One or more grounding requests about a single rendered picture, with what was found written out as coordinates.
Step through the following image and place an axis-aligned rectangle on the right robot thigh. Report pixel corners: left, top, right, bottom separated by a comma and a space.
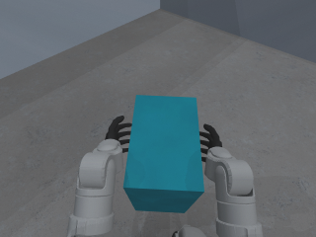
175, 226, 206, 237

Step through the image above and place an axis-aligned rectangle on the robot left hand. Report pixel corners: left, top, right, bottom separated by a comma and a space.
105, 116, 132, 153

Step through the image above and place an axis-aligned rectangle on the robot right forearm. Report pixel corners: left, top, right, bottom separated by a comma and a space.
204, 146, 264, 237

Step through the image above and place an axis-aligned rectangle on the carton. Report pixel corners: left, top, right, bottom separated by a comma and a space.
123, 95, 204, 213

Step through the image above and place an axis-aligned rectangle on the robot left forearm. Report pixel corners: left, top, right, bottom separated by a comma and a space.
66, 138, 123, 237

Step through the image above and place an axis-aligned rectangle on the robot right hand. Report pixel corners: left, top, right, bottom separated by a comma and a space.
199, 123, 222, 162

